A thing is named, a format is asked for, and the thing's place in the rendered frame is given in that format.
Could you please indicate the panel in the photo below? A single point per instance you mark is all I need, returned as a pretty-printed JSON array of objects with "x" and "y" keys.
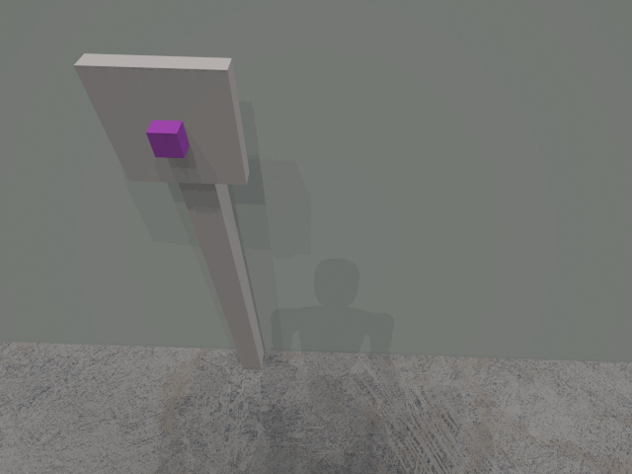
[{"x": 128, "y": 92}]

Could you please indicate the button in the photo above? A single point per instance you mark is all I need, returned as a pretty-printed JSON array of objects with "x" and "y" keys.
[{"x": 168, "y": 138}]

